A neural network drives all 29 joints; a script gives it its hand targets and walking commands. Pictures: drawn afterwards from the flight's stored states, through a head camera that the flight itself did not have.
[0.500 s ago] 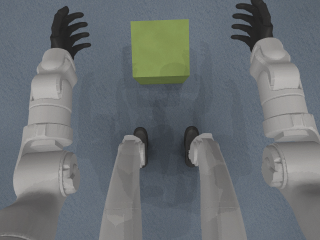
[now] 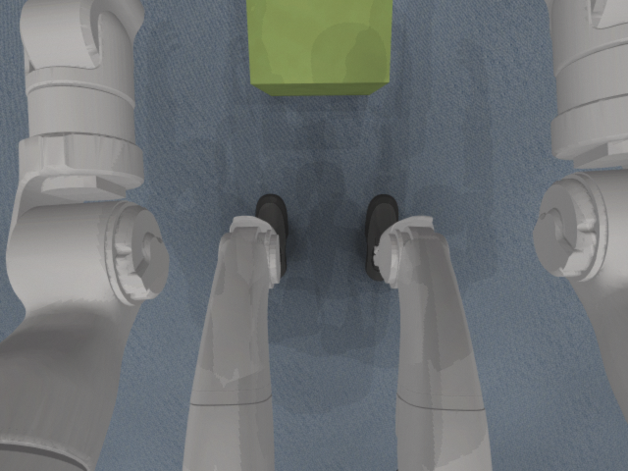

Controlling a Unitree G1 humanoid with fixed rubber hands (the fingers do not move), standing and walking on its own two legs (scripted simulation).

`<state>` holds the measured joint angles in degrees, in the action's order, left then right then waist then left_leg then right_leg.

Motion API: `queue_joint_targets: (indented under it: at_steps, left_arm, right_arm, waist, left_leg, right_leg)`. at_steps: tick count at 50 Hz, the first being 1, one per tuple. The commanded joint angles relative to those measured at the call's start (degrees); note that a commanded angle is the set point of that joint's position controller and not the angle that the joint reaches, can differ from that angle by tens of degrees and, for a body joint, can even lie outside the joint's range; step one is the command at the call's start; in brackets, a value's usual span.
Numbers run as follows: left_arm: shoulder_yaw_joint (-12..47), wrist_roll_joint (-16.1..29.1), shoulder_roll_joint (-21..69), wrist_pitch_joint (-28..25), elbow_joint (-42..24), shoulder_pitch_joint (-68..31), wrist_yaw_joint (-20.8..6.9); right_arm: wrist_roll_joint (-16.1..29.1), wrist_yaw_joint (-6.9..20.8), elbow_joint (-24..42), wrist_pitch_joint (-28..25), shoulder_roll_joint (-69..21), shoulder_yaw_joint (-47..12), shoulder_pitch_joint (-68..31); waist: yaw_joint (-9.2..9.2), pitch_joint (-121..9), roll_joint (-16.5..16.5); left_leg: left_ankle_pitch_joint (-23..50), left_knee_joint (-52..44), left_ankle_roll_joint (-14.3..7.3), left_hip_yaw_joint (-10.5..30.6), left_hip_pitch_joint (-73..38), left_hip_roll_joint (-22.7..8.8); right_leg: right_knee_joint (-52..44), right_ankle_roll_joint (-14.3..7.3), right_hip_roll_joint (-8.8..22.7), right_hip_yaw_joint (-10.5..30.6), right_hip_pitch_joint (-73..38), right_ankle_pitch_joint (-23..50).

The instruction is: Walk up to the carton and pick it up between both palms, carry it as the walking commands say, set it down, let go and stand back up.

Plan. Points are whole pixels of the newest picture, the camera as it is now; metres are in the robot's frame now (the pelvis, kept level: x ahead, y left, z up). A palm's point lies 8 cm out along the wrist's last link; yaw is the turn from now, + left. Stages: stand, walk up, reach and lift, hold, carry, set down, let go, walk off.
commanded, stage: reach and lift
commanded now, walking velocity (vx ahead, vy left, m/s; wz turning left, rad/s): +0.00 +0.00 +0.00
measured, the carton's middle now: (319, 29) +0.57 +0.03 -0.51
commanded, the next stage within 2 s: none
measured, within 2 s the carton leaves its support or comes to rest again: neither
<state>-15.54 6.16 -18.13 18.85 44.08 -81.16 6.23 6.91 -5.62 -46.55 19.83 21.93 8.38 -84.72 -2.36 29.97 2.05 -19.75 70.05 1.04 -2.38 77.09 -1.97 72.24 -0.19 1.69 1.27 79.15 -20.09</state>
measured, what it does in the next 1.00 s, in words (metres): lowers itself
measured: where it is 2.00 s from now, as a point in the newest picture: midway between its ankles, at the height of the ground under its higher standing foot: (326, 252)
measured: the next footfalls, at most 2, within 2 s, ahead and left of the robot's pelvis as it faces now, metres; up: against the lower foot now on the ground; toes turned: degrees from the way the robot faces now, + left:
none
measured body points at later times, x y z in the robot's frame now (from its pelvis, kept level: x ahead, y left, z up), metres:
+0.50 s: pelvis -0.02 +0.01 -0.14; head +0.36 +0.01 +0.10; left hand +0.56 +0.19 -0.30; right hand +0.57 -0.17 -0.29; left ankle +0.11 +0.14 -0.60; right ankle +0.11 -0.12 -0.60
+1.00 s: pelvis +0.00 +0.01 -0.24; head +0.37 +0.01 -0.01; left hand +0.54 +0.19 -0.44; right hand +0.57 -0.16 -0.42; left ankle +0.11 +0.14 -0.60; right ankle +0.11 -0.12 -0.60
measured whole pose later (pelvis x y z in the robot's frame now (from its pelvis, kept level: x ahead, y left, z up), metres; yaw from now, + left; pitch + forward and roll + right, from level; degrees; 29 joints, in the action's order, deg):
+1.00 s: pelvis +0.00 +0.01 -0.24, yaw +1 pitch +30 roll +0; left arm -5.2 14.2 -18.6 6.8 62.0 -84.4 10.3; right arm 12.7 -8.4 -60.0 7.2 22.6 4.9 -85.6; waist -0.8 30.1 -0.7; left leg -34.3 123.6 1.2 1.0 119.6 -0.7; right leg 123.9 1.6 1.0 1.9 119.6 -34.6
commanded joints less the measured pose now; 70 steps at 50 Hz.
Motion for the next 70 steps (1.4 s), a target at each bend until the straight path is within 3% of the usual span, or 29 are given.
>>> queue_joint_targets:
  at_steps: [1,3,6,8,10,12,20,27,28,29,31,32,33,35,36,37,39,43,44,45,47,50,55,57,59,60,64,67,70]
  left_arm:
    - [0.6,-1.1,-3.7,-8.4,5.4,-7.2,-2.3]
    - [0.7,0.2,-6.3,-11.0,-14.3,-13.4,-1.5]
    - [3.3,3.3,-10.9,-12.5,-20.6,-25.3,0.4]
    - [6.3,3.0,-8.9,-12.0,-6.9,-26.6,1.1]
    - [5.3,3.7,-12.6,-9.0,-7.7,-27.8,2.4]
    - [6.0,5.9,-13.0,-6.0,-19.7,-26.2,3.9]
    - [7.5,2.6,-4.0,-1.8,11.8,-15.2,4.4]
    - [3.4,5.2,-16.8,-8.8,-22.4,-30.0,6.3]
    - [5.3,5.3,-14.3,-9.8,-4.9,-28.7,5.8]
    - [5.0,6.5,-12.9,-9.7,-16.6,-31.2,6.2]
    - [8.0,6.1,-9.1,-9.1,-0.1,-31.0,4.6]
    - [8.5,8.5,-11.2,-8.7,-14.3,-27.9,5.4]
    - [8.9,7.4,-9.9,-8.6,5.3,-24.9,4.1]
    - [10.1,7.6,-9.3,-8.8,-2.3,-24.2,4.2]
    - [12.3,6.6,-5.2,-9.5,17.6,-19.5,3.3]
    - [9.5,7.1,-5.1,-8.9,-0.8,-21.4,3.2]
    - [10.9,7.6,-4.1,-11.0,18.2,-18.2,2.4]
    - [8.6,7.2,-10.1,-13.1,-2.9,-25.2,4.7]
    - [9.1,6.0,-10.4,-14.8,22.1,-17.6,4.3]
    - [7.1,5.9,-9.6,-14.3,2.2,-25.8,4.4]
    - [11.2,10.0,-9.4,-14.2,10.1,-25.0,3.9]
    - [11.3,11.1,-12.0,-15.2,0.8,-30.7,4.1]
    - [12.0,12.2,-9.4,-16.2,15.9,-24.8,2.8]
    - [15.3,14.9,-6.5,-15.1,15.6,-24.1,2.0]
    - [13.3,13.3,-8.4,-15.4,12.2,-23.6,2.3]
    - [15.4,15.1,-6.7,-14.5,16.0,-21.7,2.0]
    - [13.4,11.5,-9.4,-16.3,9.4,-23.7,3.2]
    - [14.7,12.5,-8.8,-17.0,6.6,-20.5,4.0]
    - [14.7,11.5,-7.0,-16.8,10.7,-15.0,3.3]
  right_arm:
    - [-3.0,-0.2,0.0,-7.6,2.6,2.7,-11.4]
    - [0.1,-0.9,13.9,-10.4,5.3,4.1,-13.0]
    - [4.7,-3.5,23.0,-12.0,8.7,2.5,-23.5]
    - [3.6,-2.9,3.5,-10.1,4.3,2.5,-21.4]
    - [5.1,-3.5,6.8,-8.6,7.4,1.6,-23.5]
    - [3.9,-3.9,18.0,-6.9,12.3,1.3,-24.6]
    - [4.4,-1.9,-6.3,-3.5,8.4,-3.0,-20.2]
    - [9.2,-3.7,20.2,-9.0,14.0,-3.5,-28.1]
    - [10.3,-3.1,7.6,-9.6,9.7,-2.8,-27.5]
    - [10.7,-3.0,15.5,-10.3,10.7,-4.1,-28.6]
    - [8.3,-3.1,-1.7,-9.0,8.5,-3.8,-25.2]
    - [9.2,-3.6,17.2,-9.7,11.0,-4.5,-27.8]
    - [9.2,-3.6,-4.6,-7.7,7.4,-5.0,-22.0]
    - [8.3,-3.5,2.2,-8.9,9.6,-4.7,-21.6]
    - [6.7,-3.1,-13.8,-9.4,9.1,-3.3,-17.8]
    - [7.9,-2.8,7.2,-10.5,8.4,-5.5,-21.6]
    - [6.1,-2.7,-12.0,-11.4,8.9,-4.0,-17.7]
    - [7.8,-3.2,6.4,-14.4,13.1,-1.6,-24.6]
    - [5.3,-2.9,-17.7,-14.2,10.7,-0.4,-18.9]
    - [4.8,-3.0,-0.6,-15.2,12.6,-0.3,-23.9]
    - [6.1,-3.0,-4.7,-15.3,11.0,-2.3,-23.8]
    - [9.3,-2.4,0.2,-15.7,10.3,-5.6,-28.1]
    - [13.2,-0.8,-7.6,-16.1,6.4,-11.8,-26.9]
    - [12.6,-1.5,-3.0,-17.1,9.0,-8.8,-27.8]
    - [13.9,-1.5,-4.0,-17.3,9.6,-9.3,-25.2]
    - [11.5,-2.0,-3.7,-17.0,11.6,-7.4,-25.5]
    - [12.9,-1.8,-8.7,-16.4,7.5,-8.1,-20.7]
    - [10.8,-1.4,-15.4,-16.4,8.1,-6.1,-13.3]
    - [10.2,-1.1,-10.4,-17.5,7.7,-6.3,-14.3]
  waist:
    - [0.78,-105.7,4.0]
    - [-0.48,-123.0,-1.2]
    - [-1.1,-127.4,-4.1]
    - [-0.22,-116.8,-5.7]
    - [-0.07,-119.5,-3.8]
    - [3.13,-138.2,-2.9]
    - [0.03,-105.5,-2.4]
    - [-1.93,-136.9,1.7]
    - [-2.02,-114.8,2.8]
    - [-0.56,-126.0,2.8]
    - [-0.37,-110.2,-1.5]
    - [1.2,-129.1,2.8]
    - [-0.19,-108.6,-1.0]
    - [1.05,-119.8,-2.9]
    - [3.88,-97.7,-4.6]
    - [1.41,-117.9,-2.9]
    - [2.48,-98.9,-2.9]
    - [0.94,-117.6,-4.7]
    - [2.51,-88.6,-0.3]
    - [1.67,-104.3,-2.8]
    - [4.43,-99.3,0.3]
    - [2.61,-104.8,1.7]
    - [-0.87,-95.1,2.2]
    - [2.94,-97.3,-1.0]
    - [0.07,-96.4,-1.8]
    - [4.23,-95.1,-0.7]
    - [0.04,-99.8,-3.4]
    - [5.78,-100.0,-2.8]
    - [2.78,-96.6,-0.3]
  left_leg:
    - [22.0,0.2,-1.9,0.0,-22.4,7.2]
    - [32.3,2.9,-0.6,0.1,-32.3,7.1]
    - [32.5,9.3,-1.4,-0.2,-33.6,6.7]
    - [24.0,12.1,-2.1,0.6,-27.3,7.1]
    - [13.6,14.7,-0.9,1.4,-28.3,6.0]
    - [22.8,16.2,-0.6,1.3,-37.6,6.5]
    - [-0.3,20.5,-0.1,0.3,-13.2,5.6]
    - [21.6,30.6,0.2,-1.8,-19.3,6.6]
    - [18.3,31.4,-1.9,-1.0,-10.9,5.4]
    - [19.4,31.7,-1.3,-0.1,-15.9,5.8]
    - [12.1,34.0,-1.1,-1.7,-9.3,5.0]
    - [19.3,32.8,-0.9,0.2,-18.1,5.5]
    - [10.8,34.8,-1.2,-0.9,-9.3,4.5]
    - [15.9,34.4,0.6,0.2,-14.5,5.0]
    - [5.2,36.3,0.0,-1.3,-2.8,4.2]
    - [15.3,36.4,0.7,-1.0,-13.3,5.1]
    - [9.6,38.0,0.5,-0.6,-3.0,4.3]
    - [21.7,41.8,1.2,0.3,-12.8,5.3]
    - [9.8,41.5,-0.1,1.4,2.7,4.3]
    - [17.3,43.0,0.6,0.9,-5.6,4.9]
    - [13.7,44.0,0.4,1.0,-0.3,4.5]
    - [17.6,46.4,0.3,0.3,-3.7,4.6]
    - [13.5,48.4,-0.7,1.2,1.6,3.9]
    - [14.5,50.1,0.1,-0.1,2.3,4.1]
    - [13.0,50.2,1.2,-1.4,3.0,4.4]
    - [14.2,49.8,0.9,-0.4,3.8,4.3]
    - [16.8,49.8,0.9,-0.6,-2.1,3.8]
    - [19.1,50.7,1.9,0.6,-3.4,4.3]
    - [20.0,50.8,1.9,-0.2,0.9,5.1]
  right_leg:
    - [-0.3,2.6,-5.8,-1.1,-34.4,24.2]
    - [1.8,1.6,-5.2,-0.4,-38.5,34.0]
    - [5.2,1.9,-5.7,0.1,-32.7,33.2]
    - [10.0,2.4,-6.2,-2.4,-18.1,16.9]
    - [10.4,1.4,-6.5,-2.8,-14.9,5.7]
    - [11.5,1.8,-6.6,-3.8,-27.2,17.9]
    - [20.3,2.1,-5.5,-4.8,-8.6,-6.1]
    - [29.2,1.3,-6.0,-1.8,-28.3,21.8]
    - [30.7,2.9,-5.5,-3.1,-10.6,15.2]
    - [30.7,1.9,-5.4,-3.5,-15.9,17.3]
    - [31.2,1.6,-4.6,-2.5,-4.6,7.6]
    - [31.2,2.4,-5.3,-4.1,-16.6,15.5]
    - [32.8,2.7,-4.0,-3.3,-3.1,4.7]
    - [34.2,1.7,-4.9,-3.5,-10.5,11.9]
    - [33.1,1.2,-4.3,-3.3,4.3,-0.1]
    - [33.3,1.7,-5.3,-3.1,-8.8,10.0]
    - [36.8,2.3,-4.1,-4.2,1.8,4.4]
    - [40.5,2.1,-5.4,-3.9,-5.2,15.8]
    - [42.2,2.2,-5.2,-4.4,8.7,4.7]
    - [41.5,2.9,-4.8,-3.3,1.9,12.5]
    - [41.7,2.6,-4.5,-4.0,1.2,11.2]
    - [43.9,2.7,-3.7,-3.5,-2.7,14.5]
    - [46.8,2.5,-3.2,-3.0,4.2,8.3]
    - [46.5,3.0,-3.3,-3.4,3.5,10.3]
    - [46.5,1.7,-2.8,-2.7,3.9,8.7]
    - [46.1,3.0,-3.2,-4.3,5.4,10.8]
    - [48.8,2.9,-3.2,-4.0,8.0,11.4]
    - [50.6,2.2,-3.3,-4.8,7.0,13.5]
    - [49.8,2.3,-3.8,-3.8,9.6,14.3]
